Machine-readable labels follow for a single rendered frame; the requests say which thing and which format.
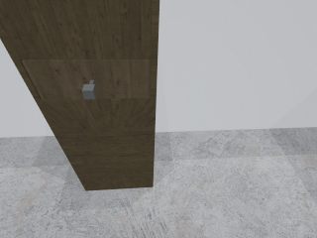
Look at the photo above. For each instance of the drawer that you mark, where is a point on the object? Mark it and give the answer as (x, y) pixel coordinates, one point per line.
(57, 79)

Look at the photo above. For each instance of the cabinet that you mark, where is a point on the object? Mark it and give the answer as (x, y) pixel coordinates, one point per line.
(109, 142)

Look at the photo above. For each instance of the handle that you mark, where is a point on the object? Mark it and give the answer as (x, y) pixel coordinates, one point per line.
(89, 90)

